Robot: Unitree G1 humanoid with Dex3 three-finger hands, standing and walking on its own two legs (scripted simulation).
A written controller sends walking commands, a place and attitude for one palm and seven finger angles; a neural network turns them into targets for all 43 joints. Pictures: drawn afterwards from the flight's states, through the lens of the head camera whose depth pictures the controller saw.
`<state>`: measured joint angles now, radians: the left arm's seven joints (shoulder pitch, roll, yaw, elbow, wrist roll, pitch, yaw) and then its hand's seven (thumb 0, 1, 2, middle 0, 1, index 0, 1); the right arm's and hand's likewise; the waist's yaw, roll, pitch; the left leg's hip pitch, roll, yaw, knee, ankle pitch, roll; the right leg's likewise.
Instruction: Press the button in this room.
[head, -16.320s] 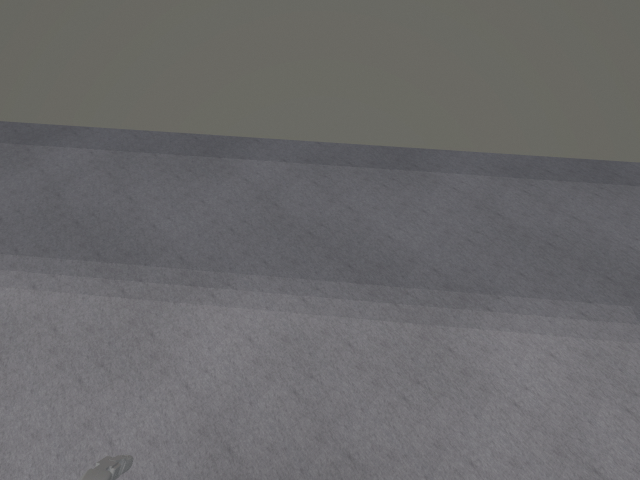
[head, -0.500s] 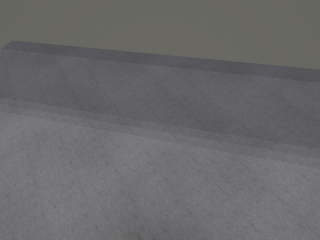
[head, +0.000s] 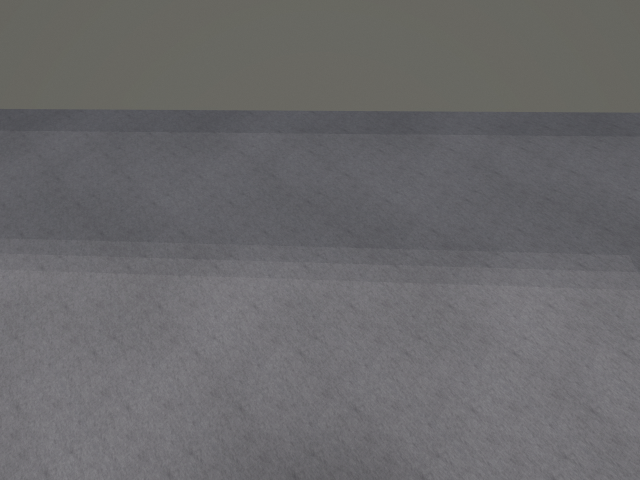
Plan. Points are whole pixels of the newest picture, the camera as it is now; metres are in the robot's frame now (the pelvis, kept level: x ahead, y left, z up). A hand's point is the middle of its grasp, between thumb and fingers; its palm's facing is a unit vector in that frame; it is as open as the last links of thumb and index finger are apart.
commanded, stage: turn or walk to find it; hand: left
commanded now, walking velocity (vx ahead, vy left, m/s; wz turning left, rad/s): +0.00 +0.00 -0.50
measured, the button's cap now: out of the picture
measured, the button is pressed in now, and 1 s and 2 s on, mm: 0 0 0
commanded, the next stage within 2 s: none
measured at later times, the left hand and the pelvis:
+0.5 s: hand out of the picture +0.08 +0.17 -0.15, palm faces -0.15 -0.96 -0.24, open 7.4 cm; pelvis -0.02 -0.01 +0.01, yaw -12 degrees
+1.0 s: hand out of the picture +0.13 +0.17 -0.15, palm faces -0.46 -0.85 -0.24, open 7.4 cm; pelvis -0.04 +0.02 +0.01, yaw -30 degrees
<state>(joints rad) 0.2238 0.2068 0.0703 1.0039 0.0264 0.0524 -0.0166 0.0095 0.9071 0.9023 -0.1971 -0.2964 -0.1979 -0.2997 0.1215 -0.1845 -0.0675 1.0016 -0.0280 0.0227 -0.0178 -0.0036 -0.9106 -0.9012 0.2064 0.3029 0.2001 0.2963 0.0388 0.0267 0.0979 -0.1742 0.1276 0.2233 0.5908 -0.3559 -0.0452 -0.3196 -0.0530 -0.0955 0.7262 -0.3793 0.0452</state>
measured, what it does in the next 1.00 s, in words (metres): steps on the spot, turning right: right foot, then left foot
